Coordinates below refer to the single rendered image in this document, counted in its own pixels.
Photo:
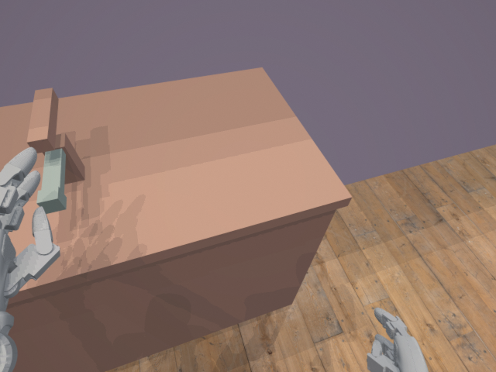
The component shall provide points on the tap lever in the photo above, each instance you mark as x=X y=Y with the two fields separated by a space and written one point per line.
x=51 y=196

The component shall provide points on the left robot hand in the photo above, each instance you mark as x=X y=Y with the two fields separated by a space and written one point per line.
x=17 y=185

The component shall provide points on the right robot hand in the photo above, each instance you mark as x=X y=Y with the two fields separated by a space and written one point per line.
x=404 y=355

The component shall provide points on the left robot forearm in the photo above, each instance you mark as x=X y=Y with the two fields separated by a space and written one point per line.
x=8 y=349

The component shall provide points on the counter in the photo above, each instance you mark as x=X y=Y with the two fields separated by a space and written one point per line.
x=192 y=206

